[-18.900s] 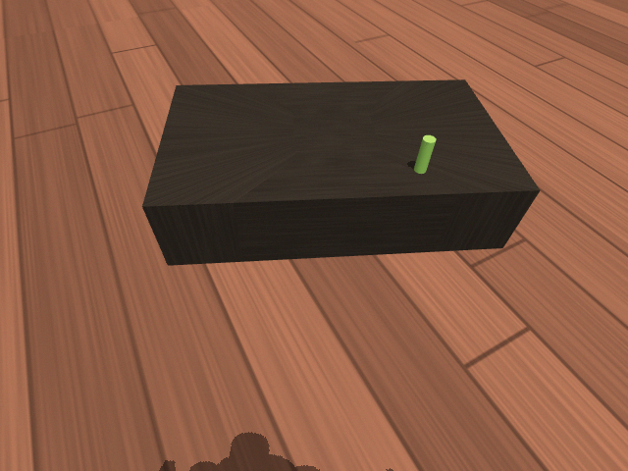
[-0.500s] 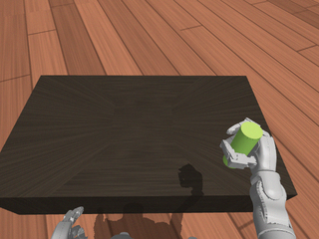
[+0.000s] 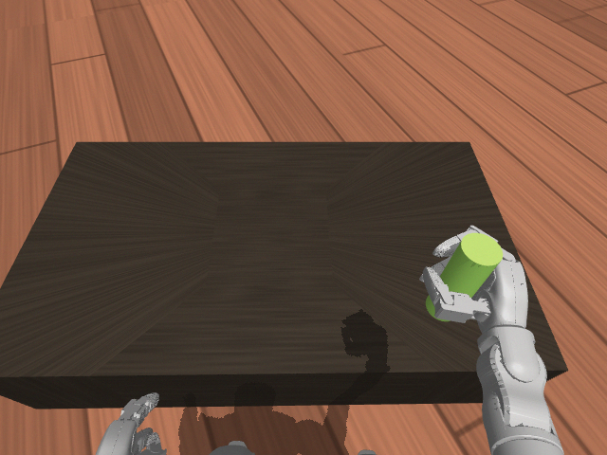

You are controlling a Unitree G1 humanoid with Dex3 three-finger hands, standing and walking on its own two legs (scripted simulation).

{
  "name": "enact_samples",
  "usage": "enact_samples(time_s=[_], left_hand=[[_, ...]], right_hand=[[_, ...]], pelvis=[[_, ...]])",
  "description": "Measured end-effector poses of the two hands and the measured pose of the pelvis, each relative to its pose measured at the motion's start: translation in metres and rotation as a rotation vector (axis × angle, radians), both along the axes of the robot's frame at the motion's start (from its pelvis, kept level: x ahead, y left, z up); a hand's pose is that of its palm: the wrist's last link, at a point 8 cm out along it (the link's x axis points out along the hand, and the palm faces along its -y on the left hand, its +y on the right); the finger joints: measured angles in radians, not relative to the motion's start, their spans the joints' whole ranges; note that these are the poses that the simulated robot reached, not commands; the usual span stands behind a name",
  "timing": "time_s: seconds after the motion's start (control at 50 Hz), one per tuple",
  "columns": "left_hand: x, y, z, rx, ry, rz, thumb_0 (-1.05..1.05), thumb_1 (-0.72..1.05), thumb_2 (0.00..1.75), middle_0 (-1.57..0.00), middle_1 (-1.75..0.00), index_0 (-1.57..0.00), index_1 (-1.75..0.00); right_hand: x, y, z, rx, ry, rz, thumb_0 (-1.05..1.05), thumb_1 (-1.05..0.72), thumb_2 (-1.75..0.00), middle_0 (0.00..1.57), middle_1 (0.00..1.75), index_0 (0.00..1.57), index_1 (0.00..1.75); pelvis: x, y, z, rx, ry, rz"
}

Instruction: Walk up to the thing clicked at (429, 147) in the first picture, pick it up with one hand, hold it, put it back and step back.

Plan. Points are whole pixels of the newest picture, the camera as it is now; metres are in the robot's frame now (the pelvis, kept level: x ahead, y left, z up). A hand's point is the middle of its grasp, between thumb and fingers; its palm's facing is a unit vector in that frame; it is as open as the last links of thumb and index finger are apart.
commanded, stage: crouch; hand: right
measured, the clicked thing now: (459, 281) +0.33 -0.18 +0.05
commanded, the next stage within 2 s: lower in 1.24 s
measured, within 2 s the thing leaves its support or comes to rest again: neither
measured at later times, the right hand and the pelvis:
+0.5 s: hand (412, 284) +0.41 -0.17 -0.10, palm faces +0.04 +1.00 +0.01, open 6.1 cm; pelvis -0.03 +0.00 -0.12, yaw +1 degrees
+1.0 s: hand (400, 287) +0.45 -0.18 -0.19, palm faces +0.05 +1.00 -0.01, open 6.1 cm; pelvis -0.06 +0.00 -0.20, yaw +1 degrees
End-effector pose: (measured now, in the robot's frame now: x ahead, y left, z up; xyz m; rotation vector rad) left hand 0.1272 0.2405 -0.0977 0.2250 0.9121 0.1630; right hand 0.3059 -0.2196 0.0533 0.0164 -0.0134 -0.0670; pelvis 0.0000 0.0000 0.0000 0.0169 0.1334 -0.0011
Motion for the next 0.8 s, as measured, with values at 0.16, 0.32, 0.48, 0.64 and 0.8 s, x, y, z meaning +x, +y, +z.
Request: enact_samples(time_s=[0.16,0.32,0.48,0.64,0.8], left_hand=[[-0.01,0.005,-0.015,0.022,0.03,-0.008,0.01,0.91,0.91,-0.2,-0.31,-0.2,-0.3],[-0.035,0.015,-0.06,0.057,0.113,-0.017,0.01,0.91,0.9,-0.2,-0.31,-0.21,-0.3],[-0.067,0.018,-0.121,0.056,0.232,0.0,0.01,0.91,0.9,-0.2,-0.31,-0.21,-0.3],[-0.091,0.013,-0.165,0.017,0.315,0.01,0.01,0.91,0.9,-0.2,-0.31,-0.21,-0.3],[-0.103,0.017,-0.19,0.026,0.334,0.015,0.01,0.92,0.9,-0.2,-0.31,-0.21,-0.3]], right_hand=[[0.013,-0.001,-0.033,0.011,0.026,0.009,0.02,-0.07,-1.18,1.01,1.14,0.93,1.16],[0.041,-0.002,-0.095,0.01,0.022,0.031,0.02,-0.07,-1.18,1.02,1.13,0.94,1.16],[0.076,-0.006,-0.15,-0.011,-0.005,0.031,0.02,-0.06,-1.18,1.02,1.13,0.94,1.15],[0.095,-0.005,-0.187,-0.016,0.018,0.021,0.02,-0.07,-1.18,1.02,1.13,0.94,1.15],[0.105,-0.007,-0.214,-0.019,0.017,0.009,0.02,-0.06,-1.18,1.02,1.13,0.94,1.15]], pelvis=[[-0.008,-0.001,-0.015,-0.002,0.058,0.001],[-0.02,-0.002,-0.059,-0.002,0.196,0.008],[-0.028,-0.004,-0.113,0.005,0.315,0.011],[-0.037,-0.005,-0.147,0.01,0.375,0.011],[-0.047,-0.004,-0.175,0.014,0.411,0.011]])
